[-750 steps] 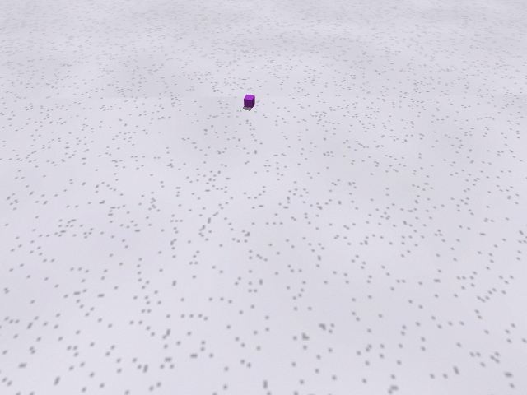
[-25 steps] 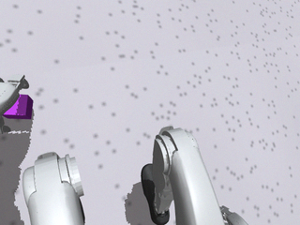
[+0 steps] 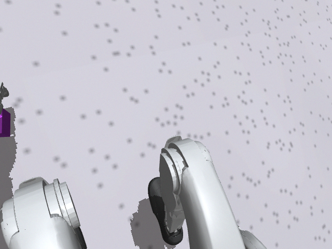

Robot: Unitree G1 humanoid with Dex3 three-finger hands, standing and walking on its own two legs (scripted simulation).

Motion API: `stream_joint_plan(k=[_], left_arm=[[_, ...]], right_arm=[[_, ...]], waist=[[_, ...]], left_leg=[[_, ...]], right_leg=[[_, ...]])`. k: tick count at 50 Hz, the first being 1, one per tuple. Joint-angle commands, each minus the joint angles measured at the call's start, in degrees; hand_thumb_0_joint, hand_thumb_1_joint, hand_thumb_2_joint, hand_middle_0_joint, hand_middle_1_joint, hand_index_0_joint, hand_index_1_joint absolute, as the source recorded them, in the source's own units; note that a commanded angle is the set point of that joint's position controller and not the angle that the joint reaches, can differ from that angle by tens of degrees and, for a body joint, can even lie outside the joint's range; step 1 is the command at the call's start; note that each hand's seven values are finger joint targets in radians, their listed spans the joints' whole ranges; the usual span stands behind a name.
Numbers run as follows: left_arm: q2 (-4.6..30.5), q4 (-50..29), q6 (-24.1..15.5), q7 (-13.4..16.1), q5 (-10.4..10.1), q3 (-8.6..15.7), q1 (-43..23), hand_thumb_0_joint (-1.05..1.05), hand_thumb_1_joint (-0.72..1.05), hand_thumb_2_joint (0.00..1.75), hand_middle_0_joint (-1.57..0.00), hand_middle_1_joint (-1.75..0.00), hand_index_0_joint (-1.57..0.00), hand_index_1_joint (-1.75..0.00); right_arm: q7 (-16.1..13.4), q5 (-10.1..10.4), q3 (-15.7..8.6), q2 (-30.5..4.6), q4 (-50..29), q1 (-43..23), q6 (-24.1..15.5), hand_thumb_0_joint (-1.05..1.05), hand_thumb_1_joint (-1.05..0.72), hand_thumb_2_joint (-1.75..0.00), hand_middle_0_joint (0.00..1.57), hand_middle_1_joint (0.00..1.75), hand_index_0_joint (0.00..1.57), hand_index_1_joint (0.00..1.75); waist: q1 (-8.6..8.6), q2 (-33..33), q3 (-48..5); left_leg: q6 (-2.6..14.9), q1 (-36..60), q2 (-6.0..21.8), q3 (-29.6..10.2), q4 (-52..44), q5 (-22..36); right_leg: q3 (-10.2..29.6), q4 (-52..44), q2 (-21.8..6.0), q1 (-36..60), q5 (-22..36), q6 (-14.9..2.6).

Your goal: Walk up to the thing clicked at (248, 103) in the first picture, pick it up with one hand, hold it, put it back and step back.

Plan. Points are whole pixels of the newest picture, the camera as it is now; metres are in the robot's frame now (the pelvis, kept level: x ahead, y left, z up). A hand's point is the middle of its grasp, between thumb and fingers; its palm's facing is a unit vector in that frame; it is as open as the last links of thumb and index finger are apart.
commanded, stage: rest palm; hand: left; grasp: from above
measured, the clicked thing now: out of the picture +0.46 +0.28 -0.27
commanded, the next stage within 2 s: close in 0.88 s
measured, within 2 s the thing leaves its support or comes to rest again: neither
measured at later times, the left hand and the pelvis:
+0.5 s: hand out of the picture +0.43 +0.26 -0.24, palm faces -0.45 +0.00 -0.89, open 13.5 cm; pelvis +0.00 +0.01 +0.00, yaw -2 degrees
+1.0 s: hand out of the picture +0.43 +0.27 -0.25, palm faces -0.52 -0.04 -0.85, open 14.0 cm; pelvis +0.00 +0.01 +0.00, yaw -3 degrees
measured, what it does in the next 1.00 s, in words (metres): stands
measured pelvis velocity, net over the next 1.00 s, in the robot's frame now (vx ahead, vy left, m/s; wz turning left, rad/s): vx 0.00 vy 0.01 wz -0.05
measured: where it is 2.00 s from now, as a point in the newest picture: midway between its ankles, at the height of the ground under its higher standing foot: (126, 243)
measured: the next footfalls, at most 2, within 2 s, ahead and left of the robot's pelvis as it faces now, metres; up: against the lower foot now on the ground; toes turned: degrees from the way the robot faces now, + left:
none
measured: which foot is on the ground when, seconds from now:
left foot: down 0.00-1.00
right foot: down 0.00-1.00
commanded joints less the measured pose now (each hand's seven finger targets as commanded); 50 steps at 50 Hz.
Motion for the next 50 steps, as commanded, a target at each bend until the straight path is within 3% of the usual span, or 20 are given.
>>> stream_joint_plan(k=[1, 2, 3, 4, 7, 11, 13, 16, 22, 25, 26, 28, 30, 33, 36, 40, 44, 50], left_arm=[[13.6, -6.22, -1.84, 1.28, -1.24, 1.64, -13.35, 0.0, -0.4, 0.91, -0.15, -0.88, -0.15, -0.87], [13.05, -5.61, -2.39, 1.26, -1.27, 1.15, -13.07, 0.0, -0.4, 0.9, -0.15, -0.87, -0.15, -0.86], [14.93, -6.53, -2.97, 1.53, -0.99, 2.36, -12.53, 0.0, -0.39, 0.9, -0.15, -0.89, -0.16, -0.87], [15.38, -6.3, -3.58, 1.97, -0.93, 3.03, -12.45, 0.0, -0.39, 0.9, -0.15, -0.87, -0.15, -0.86], [14.78, -7.25, -5.04, 2.94, 0.19, 2.68, -12.18, 0.0, -0.38, 0.9, -0.15, -0.87, -0.16, -0.86], [11.72, -9.48, -5.71, 4.98, 1.01, -0.74, -14.83, 0.0, -0.39, 0.91, -0.15, -0.86, -0.15, -0.86], [12.32, -7.7, -5.24, 6.41, 1.38, -0.7, -13.93, 0.0, -0.38, 0.9, -0.15, -0.86, -0.16, -0.86], [10.4, -3.86, -3.53, 8.41, 2.16, -2.66, -12.92, 0.0, -0.37, 0.9, -0.16, -0.87, -0.17, -0.87], [8.55, -2.41, 0.52, 11.15, 0.88, -4.31, -14.31, 0.0, -0.4, 0.9, -0.12, -0.91, -0.13, -0.89], [9.52, -2.11, 2.31, 11.14, 0.3, -3.49, -15.37, 0.0, -0.42, 0.91, -0.12, -0.91, -0.13, -0.9], [8.67, -0.81, 2.93, 10.8, -0.09, -4.28, -15.13, 0.0, -0.43, 0.92, -0.11, -0.91, -0.12, -0.9], [10.85, -2.15, 3.36, 10.65, -0.86, -2.61, -15.77, 0.0, -0.44, 0.94, -0.1, -0.91, -0.11, -0.91], [12.61, 0.65, 3.69, 9.8, -0.78, 0.07, -13.83, 0.0, -0.45, 0.94, -0.09, -0.94, -0.1, -0.93], [13.33, 0.64, 3.32, 8.35, -1.7, 1.16, -13.59, 0.0, -0.48, 0.96, -0.08, -0.93, -0.08, -0.93], [12.26, -0.2, 2.05, 6.18, -2.7, 0.33, -13.52, 0.0, -0.5, 0.97, -0.07, -0.94, -0.07, -0.95], [11.96, 0.36, -0.64, 4.13, -2.5, -0.66, -11.71, 0.0, -0.5, 0.98, -0.08, -0.93, -0.07, -0.94], [11.63, 0.73, -2.85, 4.15, -1.48, -2.12, -10.87, 0.0, -0.48, 0.98, -0.09, -0.92, -0.08, -0.93], [10.73, -1.66, -4.14, 6.69, -0.5, -4.73, -11.0, 0.0, -0.4, 0.94, -0.13, -0.92, -0.13, -0.91]], right_arm=[[-0.28, -0.17, -5.26, -17.93, -1.01, 11.11, 0.53, 0.0, -0.9, -0.9, 0.2, 0.3, 0.2, 0.3], [-0.05, -0.32, -4.76, -17.72, -1.45, 10.7, 0.42, 0.0, -0.9, -0.9, 0.2, 0.3, 0.2, 0.3], [-0.09, -0.56, -5.06, -17.87, -0.84, 11.1, 0.64, 0.0, -0.9, -0.9, 0.2, 0.3, 0.2, 0.3], [-0.14, -0.62, -5.21, -18.42, -0.96, 11.61, 0.62, 0.0, -0.9, -0.9, 0.2, 0.3, 0.2, 0.3], [0.4, -1.44, -4.81, -17.37, -0.63, 11.45, 1.08, 0.0, -0.9, -0.9, 0.2, 0.3, 0.2, 0.3], [0.84, -2.34, -4.64, -17.71, 0.18, 9.86, 0.39, 0.0, -0.9, -0.9, 0.2, 0.3, 0.2, 0.3], [0.94, -2.35, -4.84, -18.23, 1.22, 9.58, 0.08, 0.0, -0.9, -0.9, 0.2, 0.3, 0.2, 0.3], [1.28, -2.94, -4.38, -18.49, 1.82, 7.93, -0.68, 0.0, -0.9, -0.9, 0.2, 0.3, 0.2, 0.3], [2.4, -2.83, -4.11, -19.27, 3.01, 6.38, -2.7, 0.0, -0.9, -0.9, 0.2, 0.3, 0.2, 0.3], [2.96, -2.27, -3.86, -19.76, 1.78, 5.38, -3.67, 0.0, -0.9, -0.9, 0.2, 0.3, 0.2, 0.3], [3.16, -2.07, -3.75, -19.57, 2.66, 5.9, -3.93, 0.0, -0.9, -0.9, 0.2, 0.3, 0.2, 0.3], [3.22, -1.89, -3.6, -20.28, 1.34, 5.58, -4.32, 0.0, -0.9, -0.9, 0.2, 0.3, 0.2, 0.3], [3.48, -1.9, -3.7, -20.8, 0.69, 6.61, -4.57, 0.0, -0.9, -0.9, 0.2, 0.3, 0.2, 0.3], [3.41, -1.7, -3.44, -19.93, 0.78, 6.99, -4.27, 0.0, -0.9, -0.9, 0.2, 0.3, 0.2, 0.3], [3.44, -1.44, -3.35, -19.61, 0.04, 7.04, -4.31, 0.0, -0.91, -0.9, 0.2, 0.3, 0.2, 0.3], [3.39, -1.87, -2.04, -18.63, -0.17, 8.51, -3.37, 0.0, -0.91, -0.9, 0.2, 0.3, 0.2, 0.3], [3.2, -2.22, -1.38, -18.88, -0.72, 8.29, -2.37, 0.0, -0.91, -0.9, 0.2, 0.3, 0.2, 0.3], [2.99, -2.95, -0.79, -19.59, -0.69, 6.64, -2.35, 0.0, -0.9, -0.9, 0.2, 0.3, 0.2, 0.3]], waist=[[-0.96, 20.9, -37.97], [-1.08, 21.22, -37.18], [-0.64, 22.1, -39.23], [-1.1, 21.51, -37.95], [-1.0, 22.59, -39.31], [-1.75, 25.75, -38.92], [-1.32, 25.05, -38.88], [-1.68, 23.19, -35.82], [-2.03, 24.33, -35.86], [-2.35, 23.77, -35.32], [-2.23, 23.92, -34.8], [-2.26, 23.73, -36.54], [-2.88, 22.73, -35.01], [-2.87, 21.81, -35.16], [-3.26, 23.25, -34.49], [-4.01, 22.17, -35.26], [-3.71, 23.06, -33.63], [-3.31, 23.5, -33.84]], left_leg=[[3.82, 27.35, -0.63, 7.93, -14.13, 14.55], [3.69, 27.45, -0.48, 7.83, -13.8, 14.3], [3.62, 28.96, -0.28, 7.63, -14.21, 15.04], [3.47, 28.69, -0.21, 7.53, -13.46, 15.04], [3.38, 29.77, 0.07, 7.37, -13.72, 15.67], [2.91, 31.72, 0.24, 7.24, -13.93, 15.76], [2.9, 31.44, 0.23, 6.91, -14.07, 15.59], [3.22, 28.57, 0.22, 6.99, -13.79, 13.85], [2.9, 29.34, 0.39, 6.61, -15.1, 12.35], [3.08, 28.87, 0.32, 6.45, -15.01, 11.73], [3.2, 28.41, 0.25, 6.63, -14.72, 11.44], [3.24, 28.65, 0.35, 6.46, -14.87, 12.1], [3.35, 28.08, 0.41, 6.48, -14.22, 12.74], [3.55, 26.38, 0.46, 6.43, -13.87, 12.09], [3.4, 26.78, 0.49, 6.27, -13.99, 11.98], [3.44, 27.58, 0.55, 5.97, -12.95, 14.08], [3.06, 28.67, 0.59, 5.76, -12.9, 14.35], [3.02, 29.57, 0.84, 5.39, -13.58, 14.89]], right_leg=[[-7.69, -12.19, 2.33, 22.61, 16.05, -4.61], [-7.69, -11.98, 2.45, 22.26, 15.6, -4.99], [-7.62, -12.28, 2.64, 23.92, 16.32, -4.69], [-8.07, -12.18, 2.53, 22.85, 16.03, -4.95], [-7.75, -11.74, 2.86, 24.03, 16.68, -4.76], [-8.3, -11.71, 3.19, 22.73, 16.53, -4.8], [-8.7, -11.67, 3.22, 22.0, 16.26, -4.86], [-8.4, -12.0, 3.69, 21.13, 15.14, -4.92], [-8.98, -12.06, 3.88, 19.78, 13.81, -5.16], [-9.11, -11.86, 3.76, 19.62, 13.64, -5.1], [-8.87, -11.93, 3.59, 19.28, 13.55, -5.1], [-8.84, -12.32, 3.56, 21.06, 14.27, -4.95], [-9.07, -11.5, 3.25, 21.36, 15.2, -4.64], [-8.62, -12.12, 3.56, 23.14, 14.78, -4.66], [-8.77, -11.69, 3.5, 23.09, 14.5, -4.77], [-9.47, -11.69, 3.52, 25.07, 16.92, -4.28], [-10.09, -11.28, 3.67, 23.86, 16.57, -4.51], [-10.18, -11.69, 4.25, 23.86, 16.72, -4.64]])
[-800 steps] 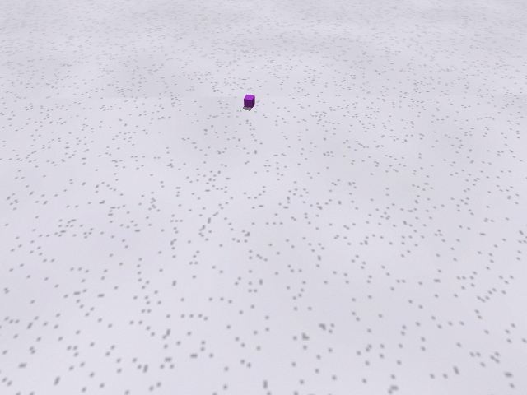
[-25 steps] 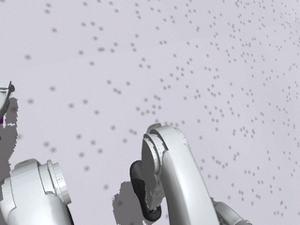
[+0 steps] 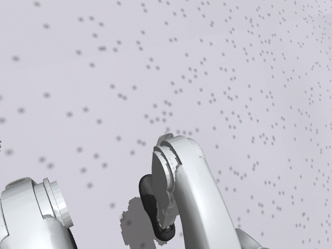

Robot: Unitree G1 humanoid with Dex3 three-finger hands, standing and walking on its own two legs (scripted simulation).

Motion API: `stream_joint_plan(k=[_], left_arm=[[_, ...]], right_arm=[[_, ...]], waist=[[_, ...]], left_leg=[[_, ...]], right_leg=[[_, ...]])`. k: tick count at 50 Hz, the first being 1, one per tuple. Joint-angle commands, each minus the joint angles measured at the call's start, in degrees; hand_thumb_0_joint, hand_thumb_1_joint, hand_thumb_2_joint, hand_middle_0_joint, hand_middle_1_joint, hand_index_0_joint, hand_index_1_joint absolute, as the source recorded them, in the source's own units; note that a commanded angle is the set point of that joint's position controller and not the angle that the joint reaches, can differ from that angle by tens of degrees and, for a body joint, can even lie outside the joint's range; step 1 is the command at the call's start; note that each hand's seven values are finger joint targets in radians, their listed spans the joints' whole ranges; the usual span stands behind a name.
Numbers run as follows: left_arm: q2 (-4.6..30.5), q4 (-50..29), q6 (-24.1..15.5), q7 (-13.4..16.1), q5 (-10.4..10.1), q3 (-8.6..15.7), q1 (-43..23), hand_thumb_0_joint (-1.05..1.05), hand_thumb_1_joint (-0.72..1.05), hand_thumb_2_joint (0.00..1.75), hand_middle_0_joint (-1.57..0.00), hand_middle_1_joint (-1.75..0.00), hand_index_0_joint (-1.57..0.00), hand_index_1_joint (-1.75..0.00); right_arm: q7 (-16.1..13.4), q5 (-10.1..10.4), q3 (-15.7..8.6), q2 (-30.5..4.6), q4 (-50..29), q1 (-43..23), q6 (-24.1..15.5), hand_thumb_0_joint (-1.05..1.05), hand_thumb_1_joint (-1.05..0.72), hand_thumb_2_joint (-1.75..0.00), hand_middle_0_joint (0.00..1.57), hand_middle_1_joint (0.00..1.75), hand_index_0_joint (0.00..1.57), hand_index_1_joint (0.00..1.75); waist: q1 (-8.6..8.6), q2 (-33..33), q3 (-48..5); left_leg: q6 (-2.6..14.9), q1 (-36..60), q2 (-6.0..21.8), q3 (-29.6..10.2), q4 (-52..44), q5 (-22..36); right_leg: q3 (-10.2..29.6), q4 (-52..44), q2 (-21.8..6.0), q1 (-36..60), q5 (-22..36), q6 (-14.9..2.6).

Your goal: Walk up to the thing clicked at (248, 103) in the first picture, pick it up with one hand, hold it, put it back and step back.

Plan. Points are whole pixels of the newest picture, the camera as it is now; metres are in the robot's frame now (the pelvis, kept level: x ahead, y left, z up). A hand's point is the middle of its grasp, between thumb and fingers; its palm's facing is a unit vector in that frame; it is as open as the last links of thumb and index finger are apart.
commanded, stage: close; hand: left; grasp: from above
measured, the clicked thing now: out of the picture +0.45 +0.29 -0.27
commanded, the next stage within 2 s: none
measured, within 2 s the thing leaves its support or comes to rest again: neither
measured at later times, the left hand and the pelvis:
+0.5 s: hand out of the picture +0.43 +0.29 -0.25, palm faces -0.49 -0.08 -0.87, open 12.8 cm; pelvis +0.00 +0.00 +0.00, yaw +0 degrees
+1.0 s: hand out of the picture +0.43 +0.27 -0.25, palm faces -0.46 -0.01 -0.89, open 11.6 cm; pelvis -0.01 +0.00 +0.00, yaw -1 degrees
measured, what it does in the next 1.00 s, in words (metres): stands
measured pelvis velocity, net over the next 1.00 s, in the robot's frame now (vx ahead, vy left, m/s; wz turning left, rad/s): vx -0.01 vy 0.00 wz -0.01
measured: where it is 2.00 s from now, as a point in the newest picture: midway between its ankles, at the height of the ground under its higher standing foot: (118, 243)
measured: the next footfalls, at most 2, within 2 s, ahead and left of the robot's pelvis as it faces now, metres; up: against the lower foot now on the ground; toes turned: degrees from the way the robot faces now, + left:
none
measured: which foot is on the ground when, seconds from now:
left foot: down 0.00-1.00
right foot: down 0.00-1.00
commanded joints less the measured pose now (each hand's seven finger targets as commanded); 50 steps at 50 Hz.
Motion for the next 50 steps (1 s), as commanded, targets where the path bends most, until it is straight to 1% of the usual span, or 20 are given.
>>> stream_joint_plan(k=[1, 2, 7, 12, 14, 15, 18, 21, 23, 27, 28, 31, 34, 36, 37, 39, 42, 44, 46, 50], left_arm=[[8.15, -5.75, -1.55, 3.75, -0.07, -0.97, -12.48, 0.0, -0.37, 0.93, -0.15, -0.9, -0.16, -0.89], [9.17, -6.67, -1.25, 4.64, 0.57, -0.83, -13.21, 0.0, -0.35, 0.92, -0.17, -0.88, -0.17, -0.88], [6.64, -4.41, 1.67, 7.74, 1.23, -2.72, -12.59, 0.0, -0.31, 0.87, -0.19, -0.85, -0.2, -0.84], [6.89, -6.08, 5.17, 8.99, -0.49, -2.42, -15.5, 0.0, -0.3, 0.85, -0.21, -0.83, -0.22, -0.82], [8.91, -6.13, 6.32, 8.48, -0.88, -0.21, -14.96, 0.0, -0.3, 0.84, -0.21, -0.84, -0.22, -0.83], [6.76, -3.88, 6.99, 7.78, -1.35, -1.36, -14.72, 0.0, -0.29, 0.84, -0.22, -0.82, -0.22, -0.82], [9.44, -2.53, 7.24, 5.41, -2.55, 1.87, -14.02, 0.0, -0.28, 0.82, -0.23, -0.81, -0.24, -0.81], [10.06, -2.28, 5.99, 2.48, -2.86, 2.91, -14.52, 0.0, -0.26, 0.81, -0.25, -0.82, -0.26, -0.81], [7.65, -1.4, 4.71, 0.48, -3.5, 1.16, -12.95, 0.0, -0.24, 0.8, -0.26, -0.81, -0.27, -0.8], [8.72, -3.7, 1.84, -1.35, -3.1, -0.15, -13.57, 0.0, -0.23, 0.8, -0.26, -0.81, -0.27, -0.8], [8.1, -2.83, 1.2, -1.62, -2.75, -0.99, -12.75, 0.0, -0.21, 0.78, -0.27, -0.81, -0.28, -0.79], [10.29, -5.56, -0.85, -0.73, -1.76, -0.26, -13.7, 0.0, -0.17, 0.77, -0.3, -0.78, -0.32, -0.76], [8.21, -3.77, -1.56, 0.64, -1.15, -1.41, -10.72, 0.0, -0.14, 0.75, -0.32, -0.76, -0.33, -0.74], [10.27, -5.04, -1.59, 2.21, -0.77, -1.08, -11.21, 0.0, -0.12, 0.73, -0.34, -0.73, -0.35, -0.72], [11.82, -9.31, -1.81, 3.07, -0.52, -0.54, -14.26, 0.0, -0.11, 0.73, -0.35, -0.72, -0.36, -0.71], [9.79, -5.91, -0.67, 4.33, 0.81, -1.11, -12.3, 0.0, -0.1, 0.71, -0.36, -0.71, -0.37, -0.69], [8.67, -5.32, 0.86, 6.48, 0.31, -1.86, -12.11, 0.0, -0.07, 0.69, -0.38, -0.68, -0.39, -0.66], [8.44, -6.15, 2.26, 6.77, -0.16, -2.51, -14.96, 0.0, -0.06, 0.66, -0.39, -0.67, -0.4, -0.65], [10.36, -7.22, 3.66, 6.89, -0.76, -0.86, -15.3, 0.0, -0.07, 0.68, -0.39, -0.66, -0.39, -0.65], [10.2, -5.46, 5.38, 6.02, -1.71, -0.07, -15.69, 0.0, -0.05, 0.66, -0.43, -0.62, -0.43, -0.62]], right_arm=[[-0.57, -0.38, -5.04, -18.42, -0.11, 8.3, -0.18, 0.0, -0.9, -0.9, 0.2, 0.3, 0.2, 0.3], [-0.76, -0.47, -4.89, -18.55, 0.17, 8.16, -0.14, 0.0, -0.9, -0.9, 0.2, 0.3, 0.2, 0.3], [-0.47, -0.74, -5.51, -19.29, 0.87, 7.46, -1.4, 0.0, -0.9, -0.9, 0.2, 0.3, 0.2, 0.3], [-0.17, 0.13, -6.01, -19.57, 1.25, 7.18, -2.65, 0.0, -0.9, -0.9, 0.2, 0.3, 0.2, 0.3], [0.13, 0.56, -6.53, -20.37, -0.33, 6.3, -3.52, 0.0, -0.9, -0.9, 0.2, 0.3, 0.2, 0.3], [0.16, 0.84, -6.47, -19.89, 0.7, 6.85, -3.69, 0.0, -0.9, -0.9, 0.2, 0.3, 0.2, 0.3], [0.18, 1.22, -6.44, -20.13, 0.25, 7.99, -3.72, 0.0, -0.9, -0.9, 0.2, 0.3, 0.2, 0.3], [0.13, 1.32, -5.98, -19.59, -0.43, 9.44, -3.08, 0.0, -0.9, -0.9, 0.2, 0.3, 0.2, 0.3], [0.27, 0.99, -5.45, -18.76, -0.65, 9.15, -2.93, 0.0, -0.9, -0.9, 0.2, 0.3, 0.2, 0.3], [-0.13, 1.14, -5.01, -19.07, -1.53, 9.71, -1.34, 0.0, -0.9, -0.9, 0.2, 0.3, 0.2, 0.3], [-0.1, 1.16, -4.58, -18.88, -2.03, 9.17, -1.21, 0.0, -0.9, -0.9, 0.2, 0.3, 0.2, 0.3], [-0.47, 1.01, -4.11, -19.02, -2.31, 10.02, 0.26, 0.0, -0.9, -0.9, 0.2, 0.3, 0.2, 0.3], [-0.47, 0.08, -3.35, -18.61, -2.48, 9.34, 0.37, 0.0, -0.9, -0.9, 0.2, 0.3, 0.2, 0.3], [-1.02, 0.02, -3.12, -18.79, -2.28, 8.17, 0.19, 0.0, -0.9, -0.9, 0.2, 0.3, 0.2, 0.3], [-1.19, 0.08, -4.29, -19.96, -1.79, 8.5, 0.08, 0.0, -0.9, -0.9, 0.2, 0.3, 0.2, 0.3], [-0.76, -0.65, -3.98, -19.32, -1.97, 8.93, -0.29, 0.0, -0.9, -0.9, 0.2, 0.3, 0.2, 0.3], [-0.92, -0.6, -4.09, -19.54, -2.0, 7.81, -1.09, 0.0, -0.9, -0.9, 0.2, 0.3, 0.2, 0.3], [-1.0, -0.57, -4.72, -19.85, -0.5, 8.95, -1.64, 0.0, -0.9, -0.9, 0.2, 0.3, 0.2, 0.3], [-0.67, 0.1, -4.88, -20.23, -1.61, 7.87, -2.61, 0.0, -0.9, -0.9, 0.2, 0.3, 0.2, 0.3], [-0.78, 0.95, -5.26, -20.33, -1.94, 8.37, -2.97, 0.0, -0.9, -0.9, 0.2, 0.3, 0.2, 0.3]], waist=[[-2.2, 26.45, -38.08], [-1.93, 27.36, -39.21], [-2.98, 25.93, -34.57], [-3.04, 26.74, -36.05], [-2.68, 25.71, -36.75], [-2.92, 26.07, -35.97], [-3.34, 25.16, -35.43], [-3.57, 25.93, -36.06], [-4.15, 25.79, -35.42], [-3.61, 28.05, -37.03], [-3.59, 27.83, -34.99], [-3.11, 27.41, -38.57], [-3.59, 25.52, -35.0], [-2.83, 25.4, -35.56], [-2.18, 27.38, -36.91], [-2.84, 27.91, -36.86], [-3.79, 24.18, -34.1], [-4.27, 26.73, -34.11], [-3.32, 27.07, -35.69], [-3.76, 25.87, -35.57]], left_leg=[[2.37, 28.46, 0.65, 7.76, -15.66, 16.73], [2.27, 28.24, 0.76, 7.7, -16.05, 16.57], [2.38, 26.33, 0.66, 7.81, -16.64, 12.79], [2.33, 25.89, 0.88, 7.85, -17.68, 10.88], [2.37, 25.73, 0.99, 7.74, -16.81, 11.22], [2.28, 25.58, 0.89, 7.86, -16.87, 11.57], [2.45, 24.59, 0.82, 7.43, -16.95, 12.17], [2.63, 25.14, 0.52, 7.73, -16.26, 14.08], [2.58, 25.69, 0.49, 7.91, -15.91, 14.49], [1.79, 28.88, 0.54, 7.18, -16.51, 17.0], [1.88, 27.76, 0.48, 7.33, -16.02, 16.45], [2.05, 28.42, 0.52, 7.31, -15.91, 18.15], [2.36, 27.01, 0.52, 7.51, -15.45, 16.91], [2.43, 26.52, 0.55, 7.54, -16.09, 15.27], [2.1, 27.57, 0.65, 7.36, -16.55, 15.49], [1.95, 28.07, 1.02, 7.09, -16.61, 15.9], [2.36, 25.63, 1.03, 7.07, -17.0, 12.57], [2.09, 26.41, 1.01, 7.29, -17.9, 11.09], [2.05, 26.64, 1.17, 7.05, -17.35, 12.07], [2.34, 25.07, 1.13, 7.32, -17.14, 11.57]], right_leg=[[-8.36, -11.11, 3.25, 20.91, 16.92, -5.37], [-8.05, -11.41, 3.55, 21.51, 16.88, -5.49], [-8.16, -11.92, 3.5, 17.84, 13.36, -5.69], [-7.43, -13.38, 3.33, 18.57, 12.23, -5.68], [-7.37, -12.34, 3.04, 18.65, 12.81, -5.43], [-7.28, -12.09, 2.93, 18.12, 13.31, -5.54], [-7.64, -12.12, 2.82, 18.87, 13.74, -5.49], [-7.9, -11.73, 2.45, 19.89, 15.42, -5.32], [-8.1, -11.63, 2.59, 20.52, 15.9, -5.09], [-8.93, -11.22, 2.47, 21.34, 17.29, -5.5], [-8.92, -10.81, 2.52, 20.75, 16.77, -5.64], [-8.84, -11.74, 2.86, 23.38, 18.47, -5.47], [-9.02, -11.9, 3.14, 21.73, 17.47, -5.2], [-8.62, -12.73, 3.36, 21.75, 15.67, -5.37], [-8.63, -12.39, 3.25, 20.98, 15.4, -5.54], [-8.79, -11.35, 3.56, 20.26, 16.13, -5.52], [-8.65, -13.24, 3.79, 19.87, 13.62, -5.23], [-8.21, -13.7, 3.59, 19.08, 12.28, -5.54], [-8.16, -12.8, 3.26, 18.97, 13.04, -5.49], [-7.53, -13.15, 3.29, 19.99, 13.2, -5.51]])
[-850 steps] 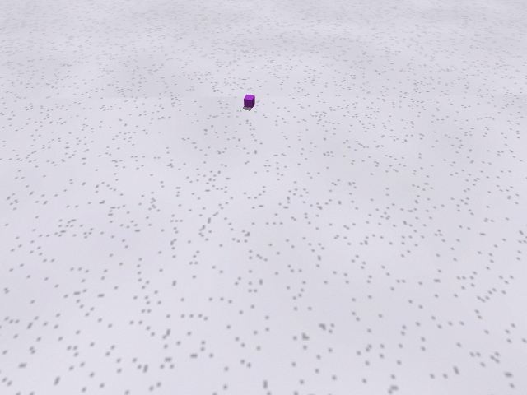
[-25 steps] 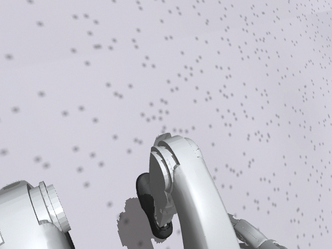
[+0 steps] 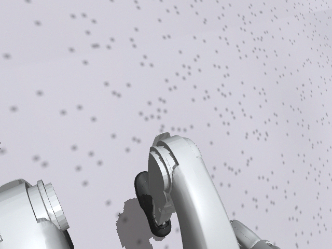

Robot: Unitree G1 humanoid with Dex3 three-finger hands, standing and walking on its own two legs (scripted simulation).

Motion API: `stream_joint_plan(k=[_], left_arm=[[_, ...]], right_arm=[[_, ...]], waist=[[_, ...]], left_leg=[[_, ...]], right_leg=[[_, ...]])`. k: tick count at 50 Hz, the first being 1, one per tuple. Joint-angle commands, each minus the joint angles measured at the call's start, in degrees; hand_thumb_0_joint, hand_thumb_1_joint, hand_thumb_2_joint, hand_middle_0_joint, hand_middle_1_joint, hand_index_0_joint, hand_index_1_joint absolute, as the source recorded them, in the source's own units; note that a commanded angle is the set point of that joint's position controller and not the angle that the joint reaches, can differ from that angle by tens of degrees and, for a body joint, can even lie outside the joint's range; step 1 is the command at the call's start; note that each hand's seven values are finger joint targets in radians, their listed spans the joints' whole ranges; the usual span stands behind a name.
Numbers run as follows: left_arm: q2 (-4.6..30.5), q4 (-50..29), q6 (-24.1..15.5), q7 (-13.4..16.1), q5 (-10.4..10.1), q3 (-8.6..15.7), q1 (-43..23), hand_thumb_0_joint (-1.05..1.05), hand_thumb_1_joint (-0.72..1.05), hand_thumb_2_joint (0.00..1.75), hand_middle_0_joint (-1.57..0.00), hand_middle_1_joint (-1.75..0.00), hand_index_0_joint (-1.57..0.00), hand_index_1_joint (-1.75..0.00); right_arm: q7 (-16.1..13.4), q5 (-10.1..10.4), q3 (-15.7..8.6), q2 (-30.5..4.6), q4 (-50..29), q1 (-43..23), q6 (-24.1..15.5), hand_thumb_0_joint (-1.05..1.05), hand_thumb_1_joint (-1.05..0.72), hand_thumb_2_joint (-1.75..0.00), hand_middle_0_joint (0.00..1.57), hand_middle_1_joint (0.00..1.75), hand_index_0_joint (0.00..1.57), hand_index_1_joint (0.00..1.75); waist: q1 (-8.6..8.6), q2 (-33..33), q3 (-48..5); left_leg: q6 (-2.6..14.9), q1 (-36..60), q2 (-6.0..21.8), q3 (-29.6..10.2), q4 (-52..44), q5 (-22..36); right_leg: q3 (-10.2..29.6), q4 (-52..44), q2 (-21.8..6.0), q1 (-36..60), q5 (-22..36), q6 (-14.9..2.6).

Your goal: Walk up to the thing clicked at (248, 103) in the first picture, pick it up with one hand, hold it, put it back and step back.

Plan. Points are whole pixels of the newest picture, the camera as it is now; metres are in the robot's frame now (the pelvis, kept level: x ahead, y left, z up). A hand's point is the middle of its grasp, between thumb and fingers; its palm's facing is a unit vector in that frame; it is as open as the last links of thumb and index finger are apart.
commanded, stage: close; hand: left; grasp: from above
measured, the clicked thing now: out of the picture +0.45 +0.30 -0.27
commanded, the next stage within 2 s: settle in 1.18 s
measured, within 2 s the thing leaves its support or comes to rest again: leaves its support in 1.74 s
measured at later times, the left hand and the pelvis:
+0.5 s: hand out of the picture +0.44 +0.28 -0.25, palm faces -0.50 -0.04 -0.87, open 10.1 cm; pelvis +0.00 +0.00 +0.00, yaw +0 degrees
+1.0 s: hand out of the picture +0.44 +0.28 -0.25, palm faces -0.49 -0.05 -0.87, open 9.1 cm; pelvis +0.00 +0.00 +0.00, yaw +0 degrees
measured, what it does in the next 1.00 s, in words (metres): stands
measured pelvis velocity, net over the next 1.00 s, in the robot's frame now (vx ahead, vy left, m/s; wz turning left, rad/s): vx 0.00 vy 0.00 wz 0.00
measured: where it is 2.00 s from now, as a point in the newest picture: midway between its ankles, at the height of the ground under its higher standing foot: (115, 240)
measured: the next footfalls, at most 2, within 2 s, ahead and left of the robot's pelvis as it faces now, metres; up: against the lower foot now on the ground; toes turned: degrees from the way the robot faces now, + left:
none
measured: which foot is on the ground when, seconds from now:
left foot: down 0.00-1.00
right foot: down 0.00-1.00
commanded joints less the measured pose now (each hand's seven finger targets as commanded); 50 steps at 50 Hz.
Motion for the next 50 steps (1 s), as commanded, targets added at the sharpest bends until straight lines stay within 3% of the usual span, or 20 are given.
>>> stream_joint_plan(k=[1, 3, 5, 7, 9, 13, 15, 18, 22, 24, 28, 31, 36, 39, 50], left_arm=[[11.67, -3.62, 1.68, 1.03, -2.48, 1.93, -14.45, 0.0, -0.03, 0.65, -0.44, -0.62, -0.44, -0.61], [13.46, -5.55, 1.67, 0.36, -2.61, 3.52, -15.58, 0.0, -0.02, 0.65, -0.44, -0.61, -0.44, -0.61], [12.9, -4.09, 1.39, -1.02, -2.69, 4.17, -14.51, 0.0, -0.01, 0.63, -0.45, -0.6, -0.46, -0.6], [11.72, -2.85, 0.93, -1.99, -2.76, 3.18, -13.48, 0.0, 0.01, 0.63, -0.47, -0.6, -0.47, -0.6], [12.61, -3.52, 0.1, -2.41, -2.41, 3.88, -14.33, 0.0, 0.03, 0.64, -0.48, -0.61, -0.48, -0.61], [10.99, -1.0, -1.31, -3.14, -2.1, 1.98, -12.06, 0.0, 0.1, 0.67, -0.52, -0.64, -0.53, -0.63], [12.92, -3.58, -2.14, -2.64, -1.71, 2.76, -14.01, 0.0, 0.13, 0.64, -0.54, -0.62, -0.55, -0.61], [9.11, -1.51, -2.24, -2.82, -2.08, 0.35, -11.42, 0.0, 0.17, 0.63, -0.56, -0.62, -0.57, -0.61], [11.58, -3.77, -2.48, -2.23, -1.96, 0.74, -13.69, 0.0, 0.19, 0.6, -0.58, -0.61, -0.59, -0.59], [10.04, -3.57, -2.22, -1.94, -2.17, 0.06, -12.85, 0.0, 0.2, 0.61, -0.59, -0.6, -0.6, -0.58], [12.33, -5.92, -2.25, -1.43, -2.22, 1.52, -14.91, 0.0, 0.26, 0.65, -0.64, -0.61, -0.65, -0.6], [10.38, -2.52, -1.59, -1.43, -2.04, 0.65, -12.67, 0.0, 0.29, 0.64, -0.66, -0.59, -0.67, -0.58], [13.1, -4.48, -1.34, -1.35, -2.15, 1.93, -14.25, 0.0, 0.31, 0.66, -0.69, -0.58, -0.69, -0.58], [11.55, -3.37, -1.16, -1.47, -2.38, 1.24, -13.52, 0.0, 0.34, 0.64, -0.71, -0.58, -0.72, -0.57], [12.0, -2.1, -1.2, -2.17, -2.68, 0.8, -12.53, 0.0, 0.39, 0.6, -0.76, -0.53, -0.76, -0.52]], right_arm=[[-0.49, 1.06, -6.08, -18.96, 0.35, 9.81, -0.48, 0.0, -0.9, -0.9, 0.2, 0.3, 0.2, 0.3], [-0.61, 1.25, -6.56, -19.32, 0.48, 10.3, -0.31, 0.0, -0.9, -0.9, 0.2, 0.3, 0.2, 0.3], [-0.3, 1.15, -6.42, -19.07, 0.22, 11.18, -0.14, 0.0, -0.9, -0.9, 0.2, 0.3, 0.2, 0.3], [-0.29, 1.29, -5.79, -18.25, -0.06, 9.77, 0.15, 0.0, -0.9, -0.9, 0.2, 0.3, 0.2, 0.3], [-0.16, 1.42, -5.76, -18.42, -0.47, 10.96, 0.6, 0.0, -0.9, -0.9, 0.2, 0.3, 0.2, 0.3], [-0.37, 0.99, -5.16, -18.27, -0.55, 10.78, 1.38, 0.0, -0.9, -0.9, 0.2, 0.3, 0.2, 0.3], [-0.73, 0.81, -5.6, -18.78, -0.28, 11.1, 1.95, 0.0, -0.9, -0.9, 0.2, 0.3, 0.2, 0.3], [-0.59, 0.35, -4.71, -17.79, -0.83, 10.43, 1.8, 0.0, -0.89, -0.9, 0.2, 0.3, 0.2, 0.3], [-0.86, 0.5, -4.63, -18.32, -1.01, 11.1, 1.43, 0.0, -0.9, -0.9, 0.2, 0.3, 0.2, 0.3], [-1.0, 0.51, -5.09, -18.7, -0.75, 10.51, 1.32, 0.0, -0.9, -0.9, 0.2, 0.3, 0.2, 0.3], [-0.98, 0.63, -4.81, -18.64, -0.65, 11.27, 1.17, 0.0, -0.9, -0.9, 0.2, 0.3, 0.2, 0.3], [-0.86, 0.41, -4.62, -18.33, -0.56, 10.89, 0.94, 0.0, -0.9, -0.9, 0.2, 0.3, 0.2, 0.3], [-1.07, 0.94, -4.97, -18.97, -0.61, 11.44, 0.89, 0.0, -0.9, -0.9, 0.2, 0.3, 0.2, 0.3], [-0.98, 0.93, -4.62, -18.74, -0.91, 11.08, 0.74, 0.0, -0.9, -0.9, 0.2, 0.3, 0.2, 0.3], [-1.51, 0.96, -4.67, -18.98, -2.06, 10.71, 0.73, 0.0, -0.9, -0.9, 0.2, 0.3, 0.2, 0.3]], waist=[[-3.27, 25.92, -35.2], [-2.12, 27.52, -37.19], [-2.73, 28.07, -36.86], [-2.84, 27.36, -36.59], [-2.77, 28.41, -37.79], [-3.58, 25.33, -34.26], [-2.69, 27.42, -36.87], [-3.58, 24.4, -33.86], [-3.2, 26.95, -35.62], [-3.02, 25.68, -34.88], [-2.58, 27.8, -37.47], [-3.59, 25.42, -33.53], [-2.83, 26.76, -36.41], [-3.35, 25.63, -33.75], [-3.32, 24.19, -33.08]], left_leg=[[1.82, 24.6, 0.52, 7.55, -15.12, 9.81], [1.61, 25.52, 0.39, 7.31, -15.99, 10.92], [1.54, 26.25, 0.36, 7.27, -15.69, 12.4], [1.51, 25.96, 0.38, 7.2, -15.2, 12.95], [1.38, 27.59, 0.31, 7.01, -15.25, 15.21], [1.9, 25.2, 0.01, 7.44, -14.83, 12.88], [1.73, 25.98, 0.1, 7.49, -15.21, 13.15], [2.03, 24.7, 0.02, 7.55, -14.41, 11.65], [1.66, 26.34, 0.22, 7.27, -15.21, 11.78], [1.58, 25.63, 0.17, 7.16, -14.99, 11.59], [1.47, 26.99, 0.33, 6.91, -15.33, 13.08], [1.68, 24.76, 0.22, 7.18, -15.08, 11.18], [1.67, 26.05, 0.44, 7.09, -15.44, 12.71], [1.61, 24.62, 0.26, 7.01, -15.24, 11.41], [1.96, 24.41, 0.12, 7.38, -15.66, 9.86]], right_leg=[[-7.27, -11.01, 2.38, 19.65, 11.14, -5.25], [-7.68, -10.89, 2.28, 19.5, 11.62, -5.47], [-8.07, -10.09, 2.24, 19.88, 13.05, -5.35], [-8.07, -9.8, 2.4, 20.3, 13.8, -5.35], [-8.44, -9.25, 2.18, 21.06, 15.75, -5.37], [-8.37, -10.46, 2.34, 20.7, 13.83, -5.11], [-8.05, -10.61, 2.39, 21.26, 14.09, -5.29], [-8.19, -10.44, 2.55, 20.23, 12.88, -4.96], [-8.24, -10.33, 2.36, 20.51, 12.44, -5.25], [-8.5, -10.45, 2.49, 19.38, 12.18, -5.38], [-8.62, -10.07, 2.47, 20.32, 13.51, -5.3], [-8.54, -10.69, 2.55, 19.17, 11.86, -5.15], [-7.96, -10.76, 2.68, 20.89, 13.28, -5.26], [-8.45, -10.66, 2.28, 19.22, 11.85, -5.29], [-7.9, -11.51, 2.34, 19.77, 10.97, -5.01]])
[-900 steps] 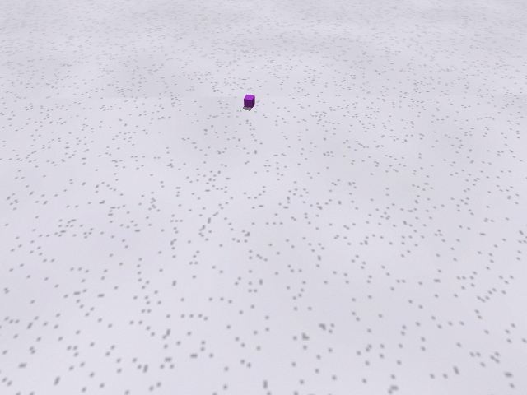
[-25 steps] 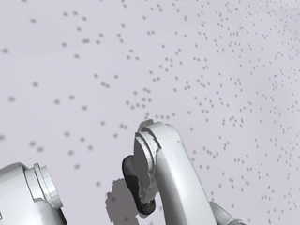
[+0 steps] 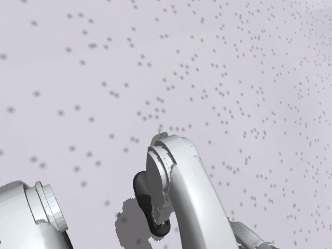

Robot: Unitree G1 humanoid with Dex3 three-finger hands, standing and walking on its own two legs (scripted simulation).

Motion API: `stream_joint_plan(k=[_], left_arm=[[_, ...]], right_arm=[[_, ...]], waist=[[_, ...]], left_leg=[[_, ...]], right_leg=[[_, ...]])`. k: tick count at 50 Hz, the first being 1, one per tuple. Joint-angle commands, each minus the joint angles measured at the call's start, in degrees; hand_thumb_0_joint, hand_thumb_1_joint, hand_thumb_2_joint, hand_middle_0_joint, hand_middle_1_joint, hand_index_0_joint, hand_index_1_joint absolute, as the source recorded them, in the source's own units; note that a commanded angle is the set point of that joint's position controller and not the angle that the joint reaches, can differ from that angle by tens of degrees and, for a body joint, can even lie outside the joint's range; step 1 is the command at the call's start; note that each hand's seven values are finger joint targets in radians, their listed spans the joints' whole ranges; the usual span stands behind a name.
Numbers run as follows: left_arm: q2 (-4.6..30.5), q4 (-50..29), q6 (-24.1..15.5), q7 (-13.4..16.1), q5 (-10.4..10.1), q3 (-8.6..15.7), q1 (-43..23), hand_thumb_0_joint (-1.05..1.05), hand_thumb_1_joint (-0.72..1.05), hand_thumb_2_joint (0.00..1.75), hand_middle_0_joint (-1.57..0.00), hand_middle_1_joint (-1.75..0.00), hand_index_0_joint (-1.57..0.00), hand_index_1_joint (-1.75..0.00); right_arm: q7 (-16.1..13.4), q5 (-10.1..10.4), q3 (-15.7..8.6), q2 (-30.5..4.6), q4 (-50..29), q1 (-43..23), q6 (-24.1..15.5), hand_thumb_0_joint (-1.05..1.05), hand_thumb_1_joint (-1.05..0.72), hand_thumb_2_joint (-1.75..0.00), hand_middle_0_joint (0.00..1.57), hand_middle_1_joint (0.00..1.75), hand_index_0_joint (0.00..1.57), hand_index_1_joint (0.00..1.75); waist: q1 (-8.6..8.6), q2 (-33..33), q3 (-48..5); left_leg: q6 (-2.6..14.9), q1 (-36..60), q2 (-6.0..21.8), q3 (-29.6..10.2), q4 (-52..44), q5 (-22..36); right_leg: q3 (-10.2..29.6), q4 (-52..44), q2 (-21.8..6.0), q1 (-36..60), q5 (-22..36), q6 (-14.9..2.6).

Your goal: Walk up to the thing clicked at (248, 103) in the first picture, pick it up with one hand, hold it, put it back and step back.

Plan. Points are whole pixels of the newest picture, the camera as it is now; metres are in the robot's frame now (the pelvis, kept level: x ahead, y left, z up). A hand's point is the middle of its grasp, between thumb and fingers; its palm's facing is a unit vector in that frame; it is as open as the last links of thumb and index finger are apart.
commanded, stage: close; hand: left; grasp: from above
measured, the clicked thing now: out of the picture +0.45 +0.30 -0.27
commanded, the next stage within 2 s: settle in 0.18 s
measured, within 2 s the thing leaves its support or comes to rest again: leaves its support in 0.74 s
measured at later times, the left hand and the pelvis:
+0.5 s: hand out of the picture +0.44 +0.28 -0.25, palm faces -0.49 -0.06 -0.87, open 8.9 cm; pelvis +0.00 +0.00 +0.00, yaw +0 degrees
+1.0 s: hand out of the picture +0.44 +0.30 -0.16, palm faces -0.47 -0.03 -0.88, open 7.3 cm; pelvis +0.00 -0.01 +0.02, yaw +4 degrees
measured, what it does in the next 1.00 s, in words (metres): stands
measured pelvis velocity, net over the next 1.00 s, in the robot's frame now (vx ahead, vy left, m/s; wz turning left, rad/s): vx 0.00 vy -0.01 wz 0.08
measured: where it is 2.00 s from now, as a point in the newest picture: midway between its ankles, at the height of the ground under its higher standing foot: (114, 240)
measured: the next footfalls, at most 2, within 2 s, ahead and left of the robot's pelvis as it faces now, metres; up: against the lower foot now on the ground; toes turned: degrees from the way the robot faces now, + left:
none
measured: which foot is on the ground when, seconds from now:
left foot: down 0.00-1.00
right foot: down 0.00-1.00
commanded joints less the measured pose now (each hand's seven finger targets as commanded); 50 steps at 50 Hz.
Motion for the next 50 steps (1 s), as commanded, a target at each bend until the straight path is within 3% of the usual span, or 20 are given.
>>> stream_joint_plan(k=[1, 5, 14, 17, 23, 26, 28, 29, 30, 32, 33, 34, 35, 36, 37, 39, 43, 44, 46, 50], left_arm=[[11.15, -6.29, -0.28, 1.12, -1.39, 1.34, -12.7, 0.0, 0.39, 0.63, -0.76, -0.52, -0.76, -0.52], [8.67, -3.55, -0.34, 1.41, -1.45, 0.17, -11.3, 0.0, 0.41, 0.61, -0.76, -0.54, -0.76, -0.53], [9.21, -3.52, -0.17, 1.11, -1.33, 0.09, -11.71, 0.0, 0.39, 0.63, -0.77, -0.51, -0.77, -0.51], [8.96, -4.29, 0.14, 1.12, -1.32, 0.07, -12.04, 0.0, 0.3, 0.61, -0.71, -0.61, -0.73, -0.59], [11.31, -7.43, 0.86, 0.39, -1.46, 2.85, -14.17, 0.0, 0.29, 0.63, -0.72, -0.6, -0.74, -0.59], [13.68, -14.17, 0.45, -0.13, -0.8, 5.68, -14.42, 0.0, 0.3, 0.66, -0.72, -0.63, -0.74, -0.62], [12.58, -16.8, 0.48, -0.71, -0.92, 6.67, -12.26, 0.0, 0.31, 0.63, -0.71, -0.63, -0.73, -0.61], [10.21, -14.55, 0.77, -1.39, -0.82, 5.34, -11.59, 0.0, 0.31, 0.63, -0.71, -0.62, -0.74, -0.6], [9.77, -15.92, 0.82, -1.88, -0.96, 5.77, -12.39, 0.0, 0.32, 0.61, -0.71, -0.62, -0.73, -0.6], [12.04, -20.0, 0.97, -2.66, -0.81, 8.09, -11.83, 0.0, 0.34, 0.63, -0.73, -0.63, -0.75, -0.61], [8.94, -26.05, 0.53, -3.46, -1.56, 6.26, -13.17, 0.0, 0.36, 0.64, -0.75, -0.62, -0.77, -0.6], [9.73, -27.07, 0.73, -4.03, -1.93, 7.19, -12.21, 0.0, 0.4, 0.63, -0.77, -0.63, -0.79, -0.6], [6.54, -29.86, 0.83, -4.85, -2.58, 4.8, -12.69, 0.0, 0.42, 0.62, -0.79, -0.62, -0.81, -0.6], [6.38, -30.29, 0.99, -5.3, -3.34, 4.9, -13.15, 0.0, 0.42, 0.59, -0.79, -0.61, -0.81, -0.58], [4.08, -26.2, 1.58, -5.78, -3.26, 4.0, -11.51, 0.0, 0.44, 0.56, -0.79, -0.6, -0.83, -0.57], [4.14, -30.85, 2.41, -6.32, -3.42, 4.03, -14.59, 0.0, 0.48, 0.56, -0.81, -0.6, -0.85, -0.56], [-0.12, -27.08, 4.75, -8.96, -4.2, 1.33, -15.12, 0.0, 0.55, 0.52, -0.88, -0.55, -0.92, -0.52], [1.2, -30.0, 4.78, -9.8, -4.6, 1.76, -16.92, 0.0, 0.55, 0.52, -0.89, -0.55, -0.92, -0.51], [1.17, -29.51, 5.13, -11.51, -5.08, 1.84, -16.26, 0.0, 0.56, 0.52, -0.91, -0.53, -0.94, -0.5], [-0.46, -28.88, 4.31, -15.7, -5.57, 0.57, -16.08, 0.0, 0.6, 0.51, -0.95, -0.51, -0.98, -0.48]], right_arm=[[-0.5, 0.34, -5.63, -18.12, 0.23, 9.74, 0.14, 0.0, -0.9, -0.9, 0.2, 0.3, 0.2, 0.3], [-0.47, -0.09, -5.17, -17.83, 0.09, 9.17, 0.22, 0.0, -0.9, -0.9, 0.2, 0.3, 0.2, 0.3], [-0.47, 0.06, -5.17, -17.69, 0.04, 10.4, 0.19, 0.0, -0.9, -0.9, 0.2, 0.3, 0.2, 0.3], [-0.36, 0.15, -5.3, -17.76, -0.05, 9.7, 0.01, 0.0, -0.92, -0.9, 0.2, 0.3, 0.2, 0.3], [-0.17, 0.56, -6.79, -18.27, -0.26, 11.39, 0.21, 0.0, -0.92, -0.9, 0.2, 0.3, 0.2, 0.3], [-0.09, 1.06, -8.1, -17.98, -0.28, 12.16, 0.53, 0.0, -0.92, -0.9, 0.2, 0.3, 0.2, 0.3], [0.12, 1.58, -9.27, -17.55, -0.32, 12.35, 0.93, 0.0, -0.92, -0.9, 0.2, 0.3, 0.2, 0.3], [0.41, 1.83, -9.45, -17.12, -0.6, 12.02, 0.97, 0.0, -0.92, -0.9, 0.2, 0.3, 0.2, 0.3], [0.49, 1.93, -10.21, -17.38, -0.43, 12.48, 1.11, 0.0, -0.91, -0.9, 0.2, 0.3, 0.2, 0.3], [0.38, 2.52, -11.52, -17.32, 0.28, 14.07, 1.6, 0.0, -0.91, -0.9, 0.2, 0.3, 0.2, 0.3], [0.47, 3.29, -12.21, -16.7, -0.79, 13.04, 1.67, 0.0, -0.92, -0.9, 0.2, 0.3, 0.2, 0.3], [0.57, 3.79, -12.85, -16.64, -0.71, 13.3, 1.94, 0.0, -0.91, -0.9, 0.2, 0.3, 0.2, 0.3], [0.77, 4.42, -13.13, -15.29, 0.06, 13.67, 2.33, 0.0, -0.92, -0.9, 0.2, 0.3, 0.2, 0.3], [0.77, 5.19, -13.79, -15.17, 0.51, 14.18, 2.75, 0.0, -0.91, -0.9, 0.2, 0.3, 0.2, 0.3], [0.87, 5.31, -14.23, -15.24, 0.84, 14.72, 2.92, 0.0, -0.91, -0.9, 0.2, 0.3, 0.2, 0.3], [0.61, 6.18, -15.35, -14.7, 1.2, 15.84, 3.76, 0.0, -0.91, -0.9, 0.2, 0.3, 0.2, 0.3], [0.25, 7.7, -15.81, -13.3, 2.44, 16.12, 4.98, 0.0, -0.91, -0.9, 0.2, 0.3, 0.2, 0.3], [-0.2, 8.22, -16.05, -13.08, 2.2, 16.09, 5.43, 0.0, -0.91, -0.9, 0.2, 0.3, 0.2, 0.3], [-0.72, 8.7, -16.42, -13.22, 1.9, 16.36, 6.14, 0.0, -0.92, -0.9, 0.2, 0.3, 0.2, 0.3], [-2.24, 9.59, -16.84, -12.65, 0.69, 16.79, 7.7, 0.0, -0.92, -0.9, 0.2, 0.3, 0.2, 0.3]], waist=[[-1.81, 25.99, -35.81], [-3.02, 24.41, -33.75], [-3.0, 24.79, -34.75], [-2.52, 25.8, -34.74], [-2.19, 27.46, -37.79], [-0.26, 32.01, -41.97], [0.9, 33.86, -44.83], [-0.12, 32.18, -42.21], [-0.35, 31.34, -41.03], [0.94, 32.2, -43.4], [2.41, 35.02, -46.54], [3.19, 35.56, -48.89], [3.88, 36.63, -50.45], [3.93, 35.64, -51.35], [2.89, 32.85, -47.82], [3.87, 32.8, -51.93], [3.67, 28.16, -48.19], [4.6, 29.55, -50.95], [5.38, 28.77, -50.65], [4.47, 23.85, -48.97]], left_leg=[[1.53, 25.97, 0.51, 7.23, -16.35, 11.84], [1.44, 24.73, 0.53, 7.1, -15.62, 11.52], [1.61, 25.69, 0.57, 7.09, -16.13, 11.46], [1.4, 25.84, 0.46, 7.16, -15.63, 11.98], [1.54, 26.45, 0.31, 7.75, -15.83, 12.44], [1.0, 29.19, 0.18, 7.9, -16.47, 13.91], [0.64, 31.04, 0.04, 8.29, -16.45, 16.57], [0.81, 29.14, -0.05, 8.63, -15.58, 15.59], [0.99, 28.24, -0.32, 9.02, -15.59, 15.94], [1.16, 28.76, -0.45, 9.56, -15.43, 15.94], [0.72, 30.77, -0.66, 9.76, -16.41, 16.89], [0.61, 32.43, -0.77, 9.84, -17.07, 17.63], [0.62, 33.11, -0.63, 10.07, -17.82, 17.72], [0.9, 32.56, -0.62, 10.31, -17.78, 17.5], [1.01, 30.33, -0.96, 10.46, -17.53, 16.3], [1.45, 31.29, -0.91, 10.64, -18.9, 16.46], [2.15, 29.2, -1.24, 11.26, -19.91, 14.89], [2.2, 30.03, -1.34, 11.52, -20.45, 15.22], [2.1, 29.81, -1.64, 11.82, -21.65, 15.05], [2.57, 27.71, -1.95, 12.16, -22.05, 13.37]], right_leg=[[-8.08, -11.32, 2.54, 19.61, 12.2, -5.51], [-8.38, -11.42, 2.5, 19.8, 12.21, -5.51], [-8.24, -11.38, 2.64, 20.03, 12.49, -5.34], [-8.26, -11.07, 2.41, 19.3, 12.6, -5.62], [-7.73, -11.17, 2.34, 20.51, 13.43, -5.7], [-7.6, -10.32, 2.05, 20.3, 13.78, -6.37], [-7.41, -9.7, 1.91, 20.53, 15.68, -6.66], [-7.22, -9.51, 1.81, 19.04, 15.09, -6.73], [-7.46, -10.17, 1.75, 18.24, 15.5, -6.52], [-6.46, -10.55, 1.57, 19.18, 15.41, -6.59], [-6.16, -10.88, 1.35, 19.43, 15.42, -7.18], [-6.32, -10.88, 1.15, 19.65, 15.89, -7.24], [-5.9, -10.93, 1.21, 18.86, 15.89, -7.31], [-5.53, -11.29, 1.18, 18.93, 15.91, -7.18], [-5.83, -11.46, 1.01, 17.3, 15.17, -7.17], [-5.09, -12.43, 1.06, 18.31, 15.56, -6.81], [-4.4, -13.65, 0.77, 16.64, 14.56, -6.56], [-3.79, -14.12, 0.73, 17.77, 14.6, -6.68], [-3.59, -14.7, 0.18, 17.99, 13.81, -6.96], [-2.86, -16.82, 0.05, 19.95, 12.06, -6.96]])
